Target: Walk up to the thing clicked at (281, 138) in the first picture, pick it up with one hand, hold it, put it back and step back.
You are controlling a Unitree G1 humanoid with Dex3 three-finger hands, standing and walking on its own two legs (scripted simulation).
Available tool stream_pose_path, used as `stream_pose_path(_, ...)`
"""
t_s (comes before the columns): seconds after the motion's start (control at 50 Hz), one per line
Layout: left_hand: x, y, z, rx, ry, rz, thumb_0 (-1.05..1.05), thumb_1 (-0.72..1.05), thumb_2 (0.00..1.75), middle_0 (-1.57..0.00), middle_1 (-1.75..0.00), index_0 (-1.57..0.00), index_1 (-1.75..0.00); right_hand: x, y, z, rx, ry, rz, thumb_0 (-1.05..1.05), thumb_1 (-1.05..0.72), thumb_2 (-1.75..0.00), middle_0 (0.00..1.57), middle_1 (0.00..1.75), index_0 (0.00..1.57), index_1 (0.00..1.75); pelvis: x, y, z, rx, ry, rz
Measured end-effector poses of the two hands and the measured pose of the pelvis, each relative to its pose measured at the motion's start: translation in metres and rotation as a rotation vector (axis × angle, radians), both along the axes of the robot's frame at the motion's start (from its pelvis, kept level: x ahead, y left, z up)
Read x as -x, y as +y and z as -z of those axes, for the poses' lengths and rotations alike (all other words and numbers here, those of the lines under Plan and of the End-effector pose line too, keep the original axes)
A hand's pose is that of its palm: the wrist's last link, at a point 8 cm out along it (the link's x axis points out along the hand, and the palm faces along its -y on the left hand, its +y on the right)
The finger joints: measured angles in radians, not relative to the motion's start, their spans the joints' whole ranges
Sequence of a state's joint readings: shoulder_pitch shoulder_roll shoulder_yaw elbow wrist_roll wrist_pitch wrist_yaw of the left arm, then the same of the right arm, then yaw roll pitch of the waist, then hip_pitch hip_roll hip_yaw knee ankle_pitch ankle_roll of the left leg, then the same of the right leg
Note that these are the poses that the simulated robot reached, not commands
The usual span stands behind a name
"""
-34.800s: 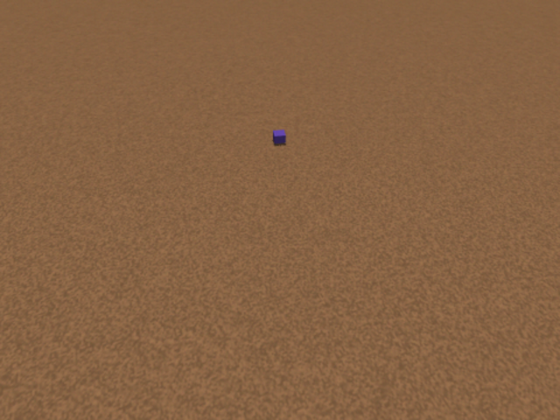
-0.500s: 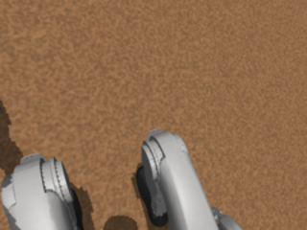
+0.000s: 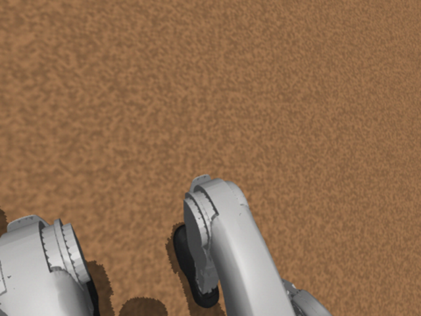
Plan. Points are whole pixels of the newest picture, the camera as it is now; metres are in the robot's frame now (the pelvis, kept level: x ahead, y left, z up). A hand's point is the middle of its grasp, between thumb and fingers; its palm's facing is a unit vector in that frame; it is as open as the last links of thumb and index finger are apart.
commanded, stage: rest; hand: left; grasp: from above
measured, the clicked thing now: out of the picture +0.44 +0.36 -0.26
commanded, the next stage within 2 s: open in 0.54 s
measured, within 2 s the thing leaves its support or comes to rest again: rests again in 0.24 s
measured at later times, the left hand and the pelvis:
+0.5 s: hand out of the picture +0.43 +0.36 -0.24, palm faces -0.35 -0.27 -0.90, open 8.7 cm; pelvis +0.00 +0.00 +0.00, yaw -1 degrees
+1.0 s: hand out of the picture +0.43 +0.36 -0.25, palm faces -0.36 -0.26 -0.90, open 10.7 cm; pelvis +0.00 +0.00 +0.00, yaw -1 degrees
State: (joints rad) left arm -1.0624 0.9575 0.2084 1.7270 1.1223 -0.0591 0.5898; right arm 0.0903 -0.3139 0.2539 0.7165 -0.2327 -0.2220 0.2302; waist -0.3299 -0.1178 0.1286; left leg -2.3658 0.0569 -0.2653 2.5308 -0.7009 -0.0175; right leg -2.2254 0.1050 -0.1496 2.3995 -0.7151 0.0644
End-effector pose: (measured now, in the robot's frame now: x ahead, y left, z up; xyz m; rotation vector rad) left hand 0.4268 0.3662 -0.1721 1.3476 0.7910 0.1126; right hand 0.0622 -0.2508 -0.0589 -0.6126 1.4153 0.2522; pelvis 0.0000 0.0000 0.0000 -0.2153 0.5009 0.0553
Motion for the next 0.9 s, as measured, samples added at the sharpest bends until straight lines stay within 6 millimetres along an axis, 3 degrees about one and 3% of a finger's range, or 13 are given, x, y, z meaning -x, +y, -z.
stream_pose_path(0.68,-0.005,-0.004,0.014,0.005,-0.002,-0.016,0.02,0.26,0.24,-1.1,-0.38,-0.82,-0.32,0.02,0.007,-0.017,-0.023,0.028,-0.041,0.01,-0.9,-0.9,0.2,0.3,0.2,0.3,0.004,0.003,-0.001,0.026,-0.034,0.013)
stream_pose_path(0.76,-0.005,-0.004,0.015,0.005,0.0,-0.012,0.01,0.25,0.27,-1.03,-0.39,-0.8,-0.34,0.018,0.009,-0.018,-0.028,0.026,-0.049,0.01,-0.9,-0.9,0.2,0.3,0.2,0.3,0.004,0.003,-0.003,0.028,-0.033,0.013)
stream_pose_path(0.9,-0.003,-0.002,0.017,0.0,0.003,-0.02,0.01,0.15,0.41,-0.77,-0.46,-0.68,-0.43,0.014,0.008,-0.02,-0.03,0.02,-0.061,0.01,-0.89,-0.9,0.2,0.3,0.2,0.3,0.004,0.002,-0.004,0.028,-0.032,0.012)
